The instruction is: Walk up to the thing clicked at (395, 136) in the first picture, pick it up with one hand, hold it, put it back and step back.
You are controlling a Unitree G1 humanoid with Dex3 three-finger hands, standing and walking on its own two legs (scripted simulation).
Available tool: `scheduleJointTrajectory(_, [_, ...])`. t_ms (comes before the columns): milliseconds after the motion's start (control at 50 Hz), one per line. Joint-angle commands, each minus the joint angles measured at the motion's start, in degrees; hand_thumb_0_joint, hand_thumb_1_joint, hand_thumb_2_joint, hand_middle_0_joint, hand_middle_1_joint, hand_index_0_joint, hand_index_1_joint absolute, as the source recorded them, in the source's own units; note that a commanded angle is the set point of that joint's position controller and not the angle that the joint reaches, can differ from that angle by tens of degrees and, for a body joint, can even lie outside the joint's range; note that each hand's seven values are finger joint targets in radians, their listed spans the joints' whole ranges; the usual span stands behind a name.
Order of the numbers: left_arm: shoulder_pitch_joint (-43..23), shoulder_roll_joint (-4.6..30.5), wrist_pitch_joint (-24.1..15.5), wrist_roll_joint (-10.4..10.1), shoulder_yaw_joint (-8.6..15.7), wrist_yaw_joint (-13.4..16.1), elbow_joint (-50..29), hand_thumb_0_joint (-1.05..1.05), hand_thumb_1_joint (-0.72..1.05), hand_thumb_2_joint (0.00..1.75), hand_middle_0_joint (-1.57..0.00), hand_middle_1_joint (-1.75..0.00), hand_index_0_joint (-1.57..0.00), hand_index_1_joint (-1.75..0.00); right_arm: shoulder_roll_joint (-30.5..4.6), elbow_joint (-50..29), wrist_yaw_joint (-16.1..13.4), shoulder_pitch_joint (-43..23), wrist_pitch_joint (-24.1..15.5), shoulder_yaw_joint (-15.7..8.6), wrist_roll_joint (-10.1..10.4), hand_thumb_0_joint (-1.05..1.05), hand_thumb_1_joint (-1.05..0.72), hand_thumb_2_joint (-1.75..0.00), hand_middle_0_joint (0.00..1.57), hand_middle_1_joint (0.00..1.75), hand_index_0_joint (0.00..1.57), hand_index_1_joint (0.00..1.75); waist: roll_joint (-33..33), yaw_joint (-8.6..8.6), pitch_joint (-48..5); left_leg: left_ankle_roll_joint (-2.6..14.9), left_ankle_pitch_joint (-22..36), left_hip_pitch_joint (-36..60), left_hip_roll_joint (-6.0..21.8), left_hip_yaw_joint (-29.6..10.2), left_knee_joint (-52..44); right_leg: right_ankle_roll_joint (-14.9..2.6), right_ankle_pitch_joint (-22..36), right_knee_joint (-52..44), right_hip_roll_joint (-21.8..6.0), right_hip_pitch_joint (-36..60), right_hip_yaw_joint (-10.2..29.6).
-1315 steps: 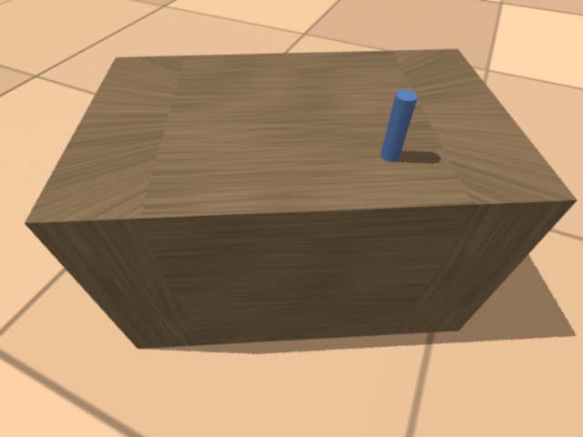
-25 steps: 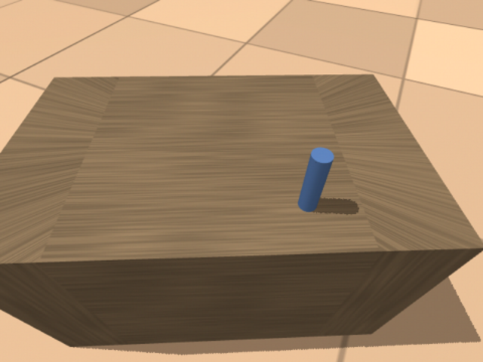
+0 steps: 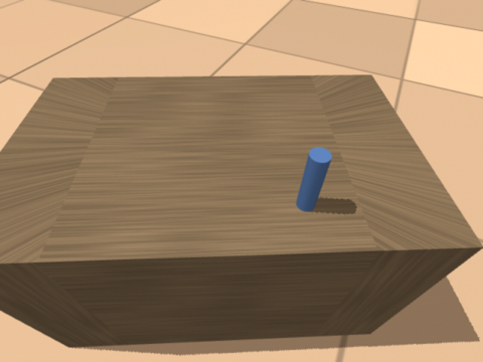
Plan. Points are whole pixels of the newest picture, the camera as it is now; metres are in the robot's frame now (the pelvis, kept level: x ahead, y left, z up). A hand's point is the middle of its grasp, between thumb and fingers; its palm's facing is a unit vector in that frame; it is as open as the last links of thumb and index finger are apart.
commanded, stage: stand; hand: right
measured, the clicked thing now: (312, 181) +0.47 -0.14 +0.00
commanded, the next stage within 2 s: none
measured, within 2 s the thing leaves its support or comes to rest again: neither
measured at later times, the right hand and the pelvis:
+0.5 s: hand out of the picture +0.06 -0.25 -0.16, palm faces -0.01 +0.94 -0.35, open 7.4 cm; pelvis +0.00 +0.00 +0.00, yaw +0 degrees
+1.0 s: hand out of the picture +0.07 -0.25 -0.15, palm faces -0.01 +0.94 -0.35, open 7.4 cm; pelvis +0.00 +0.00 +0.00, yaw +0 degrees
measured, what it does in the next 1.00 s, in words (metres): stands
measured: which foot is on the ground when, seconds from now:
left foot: down 0.00-1.00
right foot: down 0.00-1.00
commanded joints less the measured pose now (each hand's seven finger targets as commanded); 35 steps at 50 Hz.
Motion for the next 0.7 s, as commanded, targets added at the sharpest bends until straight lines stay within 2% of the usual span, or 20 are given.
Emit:
scheduleJointTrajectory(0, [-1.71,11.9,-1.09,-0.26,2.29,0.61,-2.91,0.0,0.9,0.9,-0.2,-0.3,-0.2,-0.3,-12.41,-2.97,-0.73,-1.82,-1.27,-2.04,0.09,0.0,-0.63,-0.9,0.2,0.3,0.2,0.3,0.94,0.08,-2.25,1.29,6.89,2.08,6.53,-5.57,-2.96,-2.63,5.82,-2.82,-5.64,-3.62,3.62])
scheduleJointTrajectory(60, [-1.44,11.75,-1.1,-0.19,2.29,0.52,-3.01,0.0,0.9,0.9,-0.2,-0.3,-0.2,-0.3,-12.73,-3.01,-0.74,-1.96,-1.33,-2.19,0.05,0.0,-0.87,-0.9,0.2,0.3,0.2,0.3,1.11,0.2,-2.45,1.28,5.92,1.89,6.48,-5.73,-3.03,-2.68,5.6,-3.0,-5.59,-3.55,3.61])
scheduleJointTrajectory(80, [-1.84,11.83,-1.07,-0.11,2.3,0.58,-3.1,0.0,0.9,0.9,-0.2,-0.3,-0.2,-0.3,-12.47,-3.18,-0.73,-2.24,-1.29,-2.24,0.11,0.0,-0.9,-0.9,0.2,0.3,0.2,0.3,0.92,0.02,-2.1,1.29,5.89,1.51,6.5,-5.81,-3.03,-2.67,5.17,-3.08,-5.56,-3.74,3.58])
scheduleJointTrajectory(100, [-1.77,12.0,-1.25,-0.08,2.39,0.59,-3.3,0.0,0.9,0.9,-0.2,-0.3,-0.2,-0.3,-12.88,-3.23,-0.75,-2.07,-1.33,-2.37,0.07,0.0,-0.9,-0.9,0.2,0.3,0.2,0.3,0.89,0.13,-3.69,1.62,6.94,2.57,6.69,-5.55,-2.28,-2.66,7.12,-3.12,-6.0,-2.86,4.02])
scheduleJointTrajectory(260, [-1.73,11.99,-1.2,-0.11,2.35,0.53,-3.46,0.0,0.9,0.9,-0.2,-0.3,-0.2,-0.3,-12.52,-3.1,-0.69,-2.36,-1.38,-2.26,0.07,0.0,-0.9,-0.9,0.2,0.3,0.2,0.3,1.16,0.22,-3.66,1.53,7.77,2.8,6.65,-5.32,-2.32,-2.74,8.3,-2.91,-5.95,-3.05,3.93])
scheduleJointTrajectory(300, [-1.62,11.94,-1.17,-0.22,2.35,0.56,-3.34,0.0,0.9,0.9,-0.2,-0.3,-0.2,-0.3,-12.24,-2.95,-0.7,-1.9,-1.36,-2.21,0.05,0.0,-0.9,-0.9,0.2,0.3,0.2,0.3,0.8,0.1,-2.69,1.25,6.9,2.3,6.52,-5.4,-2.81,-2.66,6.51,-2.97,-5.7,-3.66,3.8])
scheduleJointTrajectory(360, [-2.12,12.14,-1.17,-0.09,2.4,0.54,-3.71,0.0,0.9,0.9,-0.2,-0.3,-0.2,-0.3,-12.55,-3.0,-0.74,-1.96,-1.43,-2.37,0.03,0.0,-0.9,-0.9,0.2,0.3,0.2,0.3,1.12,0.07,-3.85,1.35,8.03,2.66,6.66,-5.22,-2.37,-2.78,8.11,-2.71,-5.96,-2.93,4.08])
scheduleJointTrajectory(440, [-1.52,11.79,-1.12,-0.24,2.25,0.54,-3.44,0.0,0.9,0.9,-0.2,-0.3,-0.2,-0.3,-12.55,-2.69,-0.73,-1.91,-1.37,-2.33,0.06,0.0,-0.9,-0.9,0.2,0.3,0.2,0.3,1.11,0.22,-2.42,1.28,6.4,2.39,6.69,-5.49,-2.95,-2.75,5.94,-2.87,-5.67,-4.04,3.87])
scheduleJointTrajectory(540, [-1.9,12.3,-1.17,-0.08,2.37,0.62,-3.58,0.0,0.9,0.9,-0.2,-0.3,-0.2,-0.3,-12.29,-2.95,-0.63,-2.01,-1.26,-2.42,0.1,0.0,-0.9,-0.9,0.2,0.3,0.2,0.3,0.67,-0.07,-3.4,1.42,6.91,2.75,6.72,-5.41,-2.69,-2.78,6.92,-2.71,-5.84,-3.71,3.95])
scheduleJointTrajectory(580, [-1.18,11.92,-1.26,-0.23,2.2,0.57,-3.33,0.0,0.9,0.9,-0.2,-0.3,-0.2,-0.3,-12.29,-2.85,-0.53,-2.18,-1.27,-2.36,0.14,0.0,-0.9,-0.9,0.2,0.3,0.2,0.3,0.5,0.17,-2.34,1.37,5.62,2.26,6.57,-5.6,-3.17,-2.65,5.59,-3.13,-5.66,-4.26,3.86])
scheduleJointTrajectory(680, [-1.75,12.27,-1.26,-0.13,2.43,0.59,-3.6,0.0,0.9,0.9,-0.2,-0.3,-0.2,-0.3,-12.45,-3.09,-0.64,-2.09,-1.32,-2.53,0.06,0.0,-0.9,-0.9,0.2,0.3,0.2,0.3,0.97,0.13,-3.98,1.56,7.33,2.69,6.71,-5.3,-2.43,-2.8,7.6,-2.75,-6.02,-3.06,4.13])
